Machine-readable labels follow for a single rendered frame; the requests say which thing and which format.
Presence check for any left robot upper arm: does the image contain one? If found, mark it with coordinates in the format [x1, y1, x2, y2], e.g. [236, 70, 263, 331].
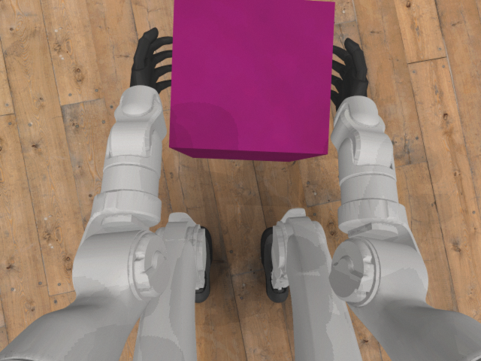
[0, 229, 171, 361]

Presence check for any carton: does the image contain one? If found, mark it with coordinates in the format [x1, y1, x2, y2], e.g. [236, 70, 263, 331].
[169, 0, 335, 162]

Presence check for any robot left hand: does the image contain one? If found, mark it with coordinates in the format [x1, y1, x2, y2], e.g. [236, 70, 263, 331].
[130, 27, 173, 94]

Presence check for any robot left forearm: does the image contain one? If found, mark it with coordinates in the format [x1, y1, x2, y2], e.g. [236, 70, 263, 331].
[72, 85, 167, 285]

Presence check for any robot right hand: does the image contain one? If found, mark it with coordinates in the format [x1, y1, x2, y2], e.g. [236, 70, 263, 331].
[331, 38, 368, 112]

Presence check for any robot right foot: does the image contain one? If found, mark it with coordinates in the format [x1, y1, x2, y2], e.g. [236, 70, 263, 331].
[261, 227, 289, 303]

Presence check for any right robot upper arm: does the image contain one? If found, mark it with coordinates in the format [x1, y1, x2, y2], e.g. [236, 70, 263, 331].
[328, 236, 481, 361]

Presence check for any left robot shin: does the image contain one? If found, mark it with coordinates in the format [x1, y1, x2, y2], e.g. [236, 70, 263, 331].
[155, 212, 205, 288]

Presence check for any robot right forearm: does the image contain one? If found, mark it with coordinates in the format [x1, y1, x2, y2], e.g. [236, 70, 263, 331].
[331, 96, 422, 257]

